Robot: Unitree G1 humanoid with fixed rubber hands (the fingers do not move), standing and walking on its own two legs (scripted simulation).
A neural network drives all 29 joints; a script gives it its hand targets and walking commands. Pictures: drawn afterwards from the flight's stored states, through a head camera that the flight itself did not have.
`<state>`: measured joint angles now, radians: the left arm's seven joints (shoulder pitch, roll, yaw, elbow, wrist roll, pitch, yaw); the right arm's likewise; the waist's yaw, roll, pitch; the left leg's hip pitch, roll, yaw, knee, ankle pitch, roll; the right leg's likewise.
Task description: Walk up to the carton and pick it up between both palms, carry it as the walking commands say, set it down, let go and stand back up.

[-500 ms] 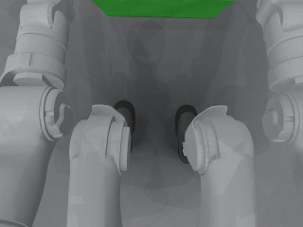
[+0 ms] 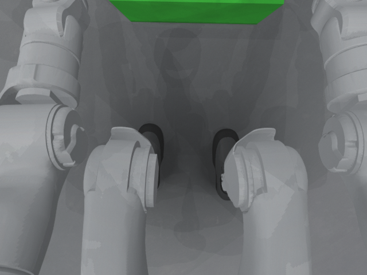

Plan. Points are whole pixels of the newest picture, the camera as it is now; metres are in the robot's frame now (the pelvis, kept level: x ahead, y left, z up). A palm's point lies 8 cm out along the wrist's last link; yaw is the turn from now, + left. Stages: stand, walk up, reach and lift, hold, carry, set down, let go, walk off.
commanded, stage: set down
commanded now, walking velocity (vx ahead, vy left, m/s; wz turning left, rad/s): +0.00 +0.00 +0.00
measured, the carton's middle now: out of the picture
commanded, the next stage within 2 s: none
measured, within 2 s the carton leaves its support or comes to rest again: neither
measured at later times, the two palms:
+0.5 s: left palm out of the picture +0.54 +0.19 -0.20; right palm out of the picture +0.54 -0.19 -0.20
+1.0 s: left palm out of the picture +0.55 +0.20 -0.21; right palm out of the picture +0.55 -0.20 -0.21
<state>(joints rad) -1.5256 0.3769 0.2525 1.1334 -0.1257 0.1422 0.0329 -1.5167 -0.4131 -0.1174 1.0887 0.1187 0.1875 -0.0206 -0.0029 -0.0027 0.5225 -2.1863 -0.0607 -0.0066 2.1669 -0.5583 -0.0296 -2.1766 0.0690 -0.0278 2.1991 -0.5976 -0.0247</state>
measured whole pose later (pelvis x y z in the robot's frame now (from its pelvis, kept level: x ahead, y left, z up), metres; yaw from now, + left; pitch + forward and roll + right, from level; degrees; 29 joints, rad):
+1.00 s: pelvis +0.01 +0.00 +0.00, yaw +0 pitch +34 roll +1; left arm -1.54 0.42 0.24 1.22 -0.16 0.06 0.06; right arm -1.54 -0.41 -0.13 1.17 0.14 0.11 -0.05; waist 0.00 0.00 0.52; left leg -2.19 -0.06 0.00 2.19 -0.60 -0.03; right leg -2.18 0.07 -0.03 2.22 -0.64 -0.02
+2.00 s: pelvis +0.00 +0.02 +0.11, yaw -1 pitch +31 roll -1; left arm -1.43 0.48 0.22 0.59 -0.21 0.47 0.12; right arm -1.46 -0.57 -0.17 0.69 0.19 0.42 0.03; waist 0.00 0.00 0.52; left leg -1.84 -0.06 -0.02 1.83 -0.53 0.01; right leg -1.81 0.07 -0.01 1.84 -0.57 0.00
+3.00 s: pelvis +0.07 +0.02 +0.31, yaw -1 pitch +36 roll -1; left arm -0.75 0.29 0.18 0.65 -0.03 0.26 0.02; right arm -0.78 -0.38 -0.21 0.72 0.05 0.25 0.11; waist 0.00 0.00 -0.01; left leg -1.29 -0.05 -0.05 0.96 -0.30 0.01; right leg -1.26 0.05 0.03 0.95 -0.32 0.00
